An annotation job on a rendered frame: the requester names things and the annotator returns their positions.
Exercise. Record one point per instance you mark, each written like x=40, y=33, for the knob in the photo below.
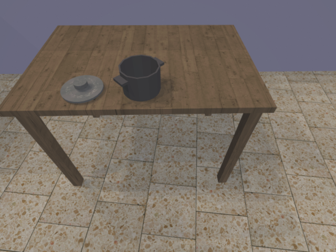
x=80, y=83

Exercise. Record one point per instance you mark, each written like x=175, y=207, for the pot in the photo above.
x=140, y=77

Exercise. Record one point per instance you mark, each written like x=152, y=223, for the lid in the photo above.
x=94, y=89

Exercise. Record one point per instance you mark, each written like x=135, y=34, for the table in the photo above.
x=207, y=70

